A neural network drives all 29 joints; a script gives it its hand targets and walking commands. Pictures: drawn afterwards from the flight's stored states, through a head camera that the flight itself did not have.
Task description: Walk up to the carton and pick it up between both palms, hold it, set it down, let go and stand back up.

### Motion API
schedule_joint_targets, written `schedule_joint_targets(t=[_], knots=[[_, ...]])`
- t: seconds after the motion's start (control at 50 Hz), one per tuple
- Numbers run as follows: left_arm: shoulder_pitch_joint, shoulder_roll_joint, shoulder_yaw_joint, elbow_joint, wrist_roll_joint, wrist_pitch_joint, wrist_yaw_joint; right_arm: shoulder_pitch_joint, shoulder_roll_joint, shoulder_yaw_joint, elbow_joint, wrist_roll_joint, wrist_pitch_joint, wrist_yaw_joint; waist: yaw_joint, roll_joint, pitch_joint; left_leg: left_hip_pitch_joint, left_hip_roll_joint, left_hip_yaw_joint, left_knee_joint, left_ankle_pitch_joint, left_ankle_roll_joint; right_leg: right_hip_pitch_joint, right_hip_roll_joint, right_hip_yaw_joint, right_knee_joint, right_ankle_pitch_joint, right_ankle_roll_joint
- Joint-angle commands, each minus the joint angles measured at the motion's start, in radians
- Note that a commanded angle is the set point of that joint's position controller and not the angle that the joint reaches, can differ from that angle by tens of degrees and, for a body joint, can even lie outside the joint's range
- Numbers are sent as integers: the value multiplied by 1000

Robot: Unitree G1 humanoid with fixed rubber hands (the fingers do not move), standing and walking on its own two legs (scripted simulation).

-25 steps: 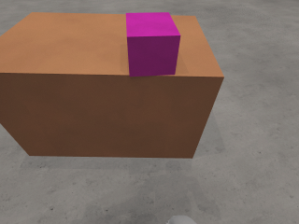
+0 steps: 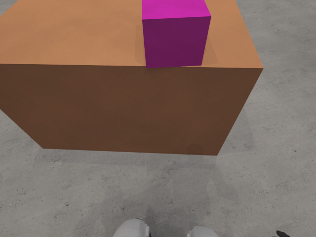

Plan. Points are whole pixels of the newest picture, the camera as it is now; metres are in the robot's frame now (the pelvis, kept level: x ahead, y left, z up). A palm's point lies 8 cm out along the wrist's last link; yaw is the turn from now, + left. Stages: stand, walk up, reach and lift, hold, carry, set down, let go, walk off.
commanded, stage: walk up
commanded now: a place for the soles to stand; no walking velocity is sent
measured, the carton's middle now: (171, 25) +0.80 +0.01 +0.09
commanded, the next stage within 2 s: none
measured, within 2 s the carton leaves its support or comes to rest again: neither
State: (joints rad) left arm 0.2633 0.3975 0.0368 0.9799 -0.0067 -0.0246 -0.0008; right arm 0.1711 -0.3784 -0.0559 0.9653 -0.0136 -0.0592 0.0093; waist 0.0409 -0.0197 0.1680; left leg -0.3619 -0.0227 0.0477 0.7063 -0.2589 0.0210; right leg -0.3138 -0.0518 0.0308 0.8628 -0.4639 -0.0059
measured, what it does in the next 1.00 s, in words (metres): shifts its weight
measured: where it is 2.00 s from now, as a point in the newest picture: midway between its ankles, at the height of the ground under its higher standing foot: (161, 199)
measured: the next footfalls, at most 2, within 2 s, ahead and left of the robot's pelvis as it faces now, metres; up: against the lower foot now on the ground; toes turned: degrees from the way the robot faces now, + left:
right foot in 1.50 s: +0.41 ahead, -0.09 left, +0.00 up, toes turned -4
left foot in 1.84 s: +0.46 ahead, +0.13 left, +0.00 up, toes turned -4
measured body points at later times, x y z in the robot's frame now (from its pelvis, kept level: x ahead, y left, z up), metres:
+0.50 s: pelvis +0.03 -0.01 +0.02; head +0.06 -0.01 +0.46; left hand +0.12 +0.30 -0.11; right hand +0.12 -0.32 -0.11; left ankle +0.07 +0.11 -0.71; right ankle +0.02 -0.13 -0.71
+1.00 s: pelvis +0.06 +0.00 +0.03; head +0.05 -0.01 +0.48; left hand +0.14 +0.30 -0.10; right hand +0.12 -0.32 -0.10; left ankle +0.07 +0.11 -0.71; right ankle +0.02 -0.13 -0.71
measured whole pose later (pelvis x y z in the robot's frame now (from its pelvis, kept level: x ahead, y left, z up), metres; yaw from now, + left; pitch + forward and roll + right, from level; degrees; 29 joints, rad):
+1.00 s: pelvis +0.06 +0.00 +0.03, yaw -3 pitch -2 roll +1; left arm 0.17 0.36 0.04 1.09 0.03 -0.04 -0.04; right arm 0.14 -0.37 -0.05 1.10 -0.03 -0.03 0.05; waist 0.00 0.00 0.03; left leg -0.21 0.00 0.04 0.54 -0.36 0.04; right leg -0.15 -0.02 0.03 0.54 -0.41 -0.02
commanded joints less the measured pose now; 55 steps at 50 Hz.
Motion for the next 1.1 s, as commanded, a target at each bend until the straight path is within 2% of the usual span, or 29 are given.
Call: schedule_joint_targets(t=[0.0,0.04,0.1,0.12,0.14,0.16,0.18,0.2,0.22,0.24,0.26,0.28,0.3,0.32,0.34,0.36,0.4,0.46,0.72,0.84,0.86,0.88,0.9,0.92,0.96,1.0,1.04,1.06,1.08], knots=[[26,226,46,-37,6,-5,19,-3,-305,-68,-64,6,-8,-25,-43,108,-175,126,386,-507,-348,-131,258,-110,-7,51,88,-173,-24],[76,194,44,4,4,-9,11,-45,-262,-54,-66,5,-7,-23,-24,146,-166,122,309,-363,-291,6,191,-84,-15,33,-16,-91,-33],[125,175,47,42,7,-25,19,-97,-252,-40,-51,12,6,-18,19,186,-188,34,245,-234,-175,140,127,114,11,-17,-305,146,-40],[107,196,50,40,20,-36,26,-99,-216,-27,-51,17,12,-14,20,131,-195,-5,211,-188,-99,153,76,156,-26,77,-398,216,-52],[55,247,55,24,35,-47,29,-99,-168,-12,-55,28,16,-12,-5,-17,-182,-49,131,-119,13,104,18,125,-144,314,-488,218,-101],[-40,312,65,13,33,-48,25,-119,-177,-13,-38,28,23,-15,-25,-64,-103,-16,47,-46,40,-94,-2,-16,-232,409,-508,143,-181],[-114,310,61,-6,27,-39,21,-82,-194,-23,-1,23,17,-18,-55,-57,-84,108,62,-62,27,-169,4,-118,-240,374,-448,194,-210],[-142,265,50,-7,19,-35,19,-26,-197,-24,30,16,4,-19,-91,-25,-109,199,82,-91,-86,-80,10,-133,-191,273,-383,305,-162],[-137,219,36,-3,5,-33,16,-13,-221,-26,43,12,-7,-19,-91,34,-157,261,145,-160,-188,100,33,-113,-114,140,-306,368,-86],[-122,186,26,1,-4,-30,14,-44,-248,-29,41,9,-15,-18,-59,69,-187,236,228,-277,-229,208,92,-64,-23,38,-217,357,-36],[-93,187,26,22,-7,-25,15,-72,-260,-26,30,17,-16,-17,-35,70,-211,219,284,-338,-234,245,158,-27,4,15,-171,269,-25],[-60,189,26,41,-3,-25,18,-105,-261,-22,24,20,-14,-18,-13,69,-209,173,305,-334,-228,250,181,26,-2,21,-201,230,-29],[-43,191,28,56,3,-27,18,-139,-245,-15,20,19,-11,-18,0,55,-215,144,280,-279,-207,279,155,85,-16,37,-264,259,-34],[-48,201,32,62,8,-32,17,-154,-220,-5,24,20,-9,-17,5,34,-224,112,226,-205,-166,317,101,141,-45,86,-336,345,-50],[-76,218,36,61,10,-36,15,-156,-201,-1,31,24,-5,-18,-10,-1,-219,116,166,-129,-129,315,56,144,-74,130,-376,420,-67],[-107,229,38,58,7,-37,13,-152,-198,-3,43,25,-3,-19,-26,1,-212,151,128,-90,-125,271,29,106,-99,156,-386,458,-80],[-150,222,30,56,2,-32,13,-137,-203,-3,70,21,-1,-18,-42,23,-217,215,133,-90,-170,232,27,66,-102,137,-378,450,-77],[-161,195,19,73,1,-25,13,-162,-202,2,82,19,2,-14,-31,26,-237,224,161,-111,-203,252,50,103,-70,93,-402,411,-55],[-242,182,14,107,9,-10,-1,-190,-196,16,138,11,5,-13,-39,2,-193,252,152,-105,-350,115,18,130,-70,86,-544,311,-37],[-241,174,14,113,10,-10,-2,-184,-191,17,145,10,2,-14,-40,13,-199,266,155,-102,-374,146,13,151,-69,77,-566,342,-30],[-153,254,62,61,23,-26,-18,-97,-255,-31,82,-9,0,10,-49,56,-254,277,102,-96,-306,-261,59,153,-39,69,-491,-50,-66],[-133,262,66,65,30,-28,-22,-87,-261,-41,82,-16,4,18,-43,45,-200,215,120,-142,-303,-409,75,82,-54,118,-474,-203,-85],[-128,261,72,61,35,-28,-24,-82,-262,-47,78,-21,7,22,-43,49,-149,170,128,-169,-314,-474,81,30,-59,140,-471,-267,-93],[-127,252,73,47,36,-30,-28,-89,-256,-51,61,-23,8,26,-40,59,-106,132,137,-192,-320,-479,90,0,-59,148,-461,-277,-96],[-104,220,74,26,32,-43,-28,-101,-229,-56,30,-19,4,31,-26,43,-60,86,136,-199,-288,-351,96,21,-65,162,-453,-176,-103],[-51,233,79,25,28,-56,-23,-120,-209,-54,-3,-10,-4,32,-13,-12,-77,50,99,-148,-199,-200,86,128,-104,219,-490,-82,-126],[-5,285,98,24,31,-61,-17,-173,-186,-46,-46,-9,-6,37,14,-125,-31,-176,17,-15,-48,-115,42,286,-216,356,-590,-54,-193],[-10,306,106,7,36,-64,-16,-185,-186,-42,-63,-11,-5,39,24,-146,23,-263,42,-39,13,-170,37,284,-283,418,-615,-19,-240],[-14,314,107,-11,36,-65,-15,-176,-200,-41,-73,-7,-10,39,21,-150,64,-279,66,-57,19,-218,38,266,-311,418,-591,81,-267]])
